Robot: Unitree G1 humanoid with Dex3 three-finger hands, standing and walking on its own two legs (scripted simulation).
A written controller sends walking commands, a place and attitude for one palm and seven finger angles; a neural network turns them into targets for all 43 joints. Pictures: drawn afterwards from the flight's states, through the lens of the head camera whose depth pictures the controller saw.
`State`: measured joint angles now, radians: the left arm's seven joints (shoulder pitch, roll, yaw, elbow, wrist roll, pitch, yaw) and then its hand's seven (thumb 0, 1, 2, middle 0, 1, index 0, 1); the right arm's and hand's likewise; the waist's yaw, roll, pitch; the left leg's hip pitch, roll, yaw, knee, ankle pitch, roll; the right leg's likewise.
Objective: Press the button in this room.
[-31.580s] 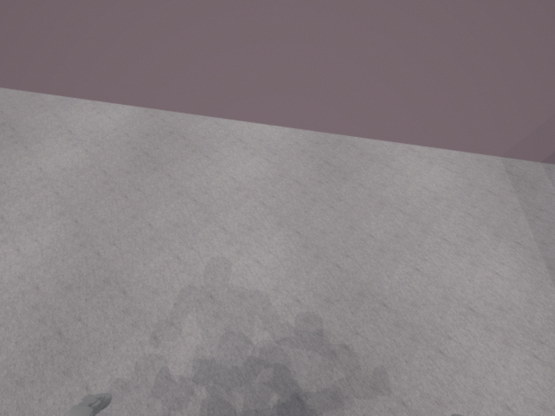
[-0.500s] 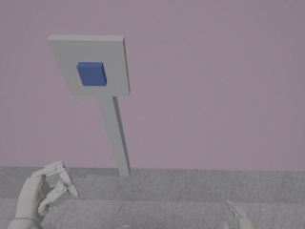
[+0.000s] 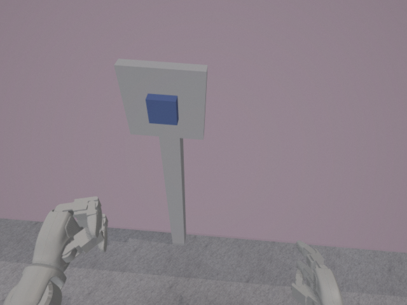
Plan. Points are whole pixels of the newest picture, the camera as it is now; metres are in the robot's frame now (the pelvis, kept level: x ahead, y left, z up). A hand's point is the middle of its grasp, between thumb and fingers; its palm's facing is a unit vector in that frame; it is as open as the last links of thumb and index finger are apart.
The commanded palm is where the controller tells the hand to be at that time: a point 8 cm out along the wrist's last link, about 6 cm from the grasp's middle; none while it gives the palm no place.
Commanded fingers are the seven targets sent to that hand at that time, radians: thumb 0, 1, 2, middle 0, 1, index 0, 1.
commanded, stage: raise the hand and make a fist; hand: left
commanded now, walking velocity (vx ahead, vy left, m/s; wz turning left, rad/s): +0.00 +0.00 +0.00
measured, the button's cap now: (163, 108) +0.51 +0.14 +0.13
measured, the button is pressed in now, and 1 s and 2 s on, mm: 0 0 0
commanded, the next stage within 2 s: aim a knuckle at the button in 0.66 s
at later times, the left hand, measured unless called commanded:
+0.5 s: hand (99, 219) +0.23 +0.19 +0.11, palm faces +0.01 -1.00 -0.03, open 3.1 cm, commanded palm +0.20 +0.24 +0.12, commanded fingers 0.00 0.90 0.90 -1.30 -1.50 -1.30 -1.50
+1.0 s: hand (122, 204) +0.26 +0.16 +0.11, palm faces +0.01 -1.00 -0.04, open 3.1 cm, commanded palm +0.24 +0.21 +0.12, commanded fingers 0.00 0.90 0.90 -1.30 -1.50 -1.30 -1.50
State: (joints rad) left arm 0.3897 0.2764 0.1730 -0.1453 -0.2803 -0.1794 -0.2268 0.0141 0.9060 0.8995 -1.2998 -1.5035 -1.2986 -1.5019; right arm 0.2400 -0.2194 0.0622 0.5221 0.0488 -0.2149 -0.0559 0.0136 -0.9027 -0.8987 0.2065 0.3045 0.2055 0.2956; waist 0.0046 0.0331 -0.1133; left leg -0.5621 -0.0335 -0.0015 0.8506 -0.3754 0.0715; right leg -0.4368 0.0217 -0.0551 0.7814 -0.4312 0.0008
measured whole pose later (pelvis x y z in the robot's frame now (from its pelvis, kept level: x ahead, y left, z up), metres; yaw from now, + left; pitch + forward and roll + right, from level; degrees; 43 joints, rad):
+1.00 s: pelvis +0.00 -0.05 +0.02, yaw +1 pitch +2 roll -1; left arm 0.13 0.30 0.23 0.09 -0.31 -0.14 -0.30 0.02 0.90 0.90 -1.30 -1.50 -1.30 -1.50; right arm 0.24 -0.26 0.06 0.63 0.06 -0.24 -0.09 0.01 -0.90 -0.90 0.21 0.30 0.21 0.30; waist 0.01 0.04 -0.05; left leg -0.43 -0.01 -0.03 0.71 -0.30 0.01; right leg -0.33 0.05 -0.08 0.67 -0.38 -0.06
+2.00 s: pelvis +0.00 -0.03 +0.01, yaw -2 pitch +8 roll -1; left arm -0.46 0.24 0.16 0.67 -0.17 -0.26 -0.07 0.02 0.91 0.90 -1.30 -1.50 -1.30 -1.50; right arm 0.31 -0.25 0.02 0.65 0.03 -0.05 -0.03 0.01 -0.90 -0.90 0.21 0.30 0.20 0.30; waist -0.07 0.01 -0.07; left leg -0.59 -0.01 0.02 0.78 -0.33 0.03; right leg -0.50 0.04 -0.03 0.77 -0.41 -0.04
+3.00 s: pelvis +0.01 -0.03 +0.01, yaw -2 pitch +8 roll -1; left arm -0.38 0.23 0.16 0.60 -0.18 -0.31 -0.09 0.02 0.91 0.90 -1.30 -1.50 -1.30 -1.50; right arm 0.33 -0.25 0.01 0.63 0.04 -0.02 -0.02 0.01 -0.91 -0.90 0.21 0.30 0.20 0.30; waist -0.06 0.02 -0.09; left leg -0.58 0.00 0.02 0.79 -0.35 0.03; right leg -0.49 0.05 -0.03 0.77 -0.42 -0.04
